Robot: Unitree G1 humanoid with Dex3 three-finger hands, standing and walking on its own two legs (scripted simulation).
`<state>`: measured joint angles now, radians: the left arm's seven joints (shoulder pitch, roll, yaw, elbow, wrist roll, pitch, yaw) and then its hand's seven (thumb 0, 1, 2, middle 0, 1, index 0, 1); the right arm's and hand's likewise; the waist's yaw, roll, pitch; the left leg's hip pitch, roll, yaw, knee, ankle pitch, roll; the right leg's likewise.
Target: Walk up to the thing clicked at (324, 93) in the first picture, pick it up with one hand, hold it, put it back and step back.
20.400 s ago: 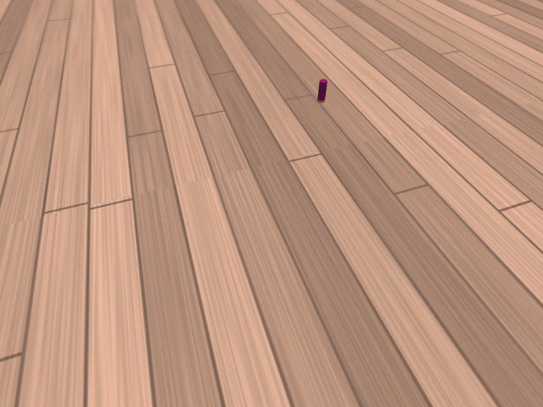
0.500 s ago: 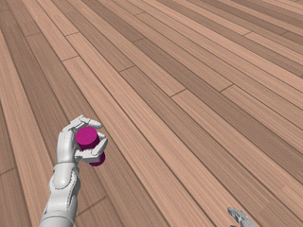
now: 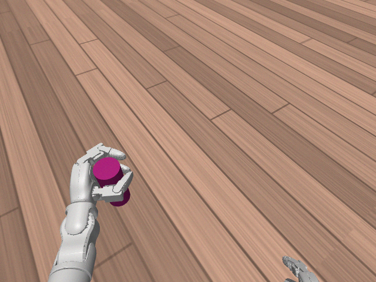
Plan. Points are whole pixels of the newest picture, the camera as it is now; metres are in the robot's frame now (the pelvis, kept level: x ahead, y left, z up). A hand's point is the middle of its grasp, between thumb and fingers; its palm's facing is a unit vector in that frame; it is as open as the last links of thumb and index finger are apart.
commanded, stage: hold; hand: left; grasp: from the side
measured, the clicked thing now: (113, 183) +0.34 +0.18 +0.02
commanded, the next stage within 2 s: crouch in 0.70 s
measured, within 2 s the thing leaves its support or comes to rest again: neither
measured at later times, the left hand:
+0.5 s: hand (115, 178) +0.33 +0.16 +0.05, palm faces +0.12 -0.99 -0.03, open 7.0 cm
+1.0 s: hand (116, 183) +0.33 +0.16 +0.04, palm faces +0.14 -0.99 -0.02, open 7.0 cm
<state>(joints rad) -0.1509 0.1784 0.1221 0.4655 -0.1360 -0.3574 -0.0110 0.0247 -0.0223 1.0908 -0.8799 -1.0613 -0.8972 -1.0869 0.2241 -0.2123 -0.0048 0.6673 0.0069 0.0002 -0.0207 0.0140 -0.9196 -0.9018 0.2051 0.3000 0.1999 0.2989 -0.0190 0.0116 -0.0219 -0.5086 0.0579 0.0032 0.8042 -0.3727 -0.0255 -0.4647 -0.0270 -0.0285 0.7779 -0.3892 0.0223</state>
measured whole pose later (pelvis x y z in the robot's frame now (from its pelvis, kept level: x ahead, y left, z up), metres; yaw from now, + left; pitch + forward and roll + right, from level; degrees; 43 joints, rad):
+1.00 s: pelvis -0.01 +0.00 +0.00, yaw +0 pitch +5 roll -1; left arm -0.15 0.16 0.14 0.51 -0.13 -0.39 0.00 0.02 -0.02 1.09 -0.88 -1.07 -0.89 -1.09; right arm 0.21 -0.21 -0.01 0.66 0.00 0.00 -0.01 0.01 -0.90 -0.90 0.20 0.30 0.20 0.30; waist -0.02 0.01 -0.03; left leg -0.55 0.06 0.00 0.83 -0.37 -0.03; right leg -0.51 -0.03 -0.03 0.81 -0.40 0.02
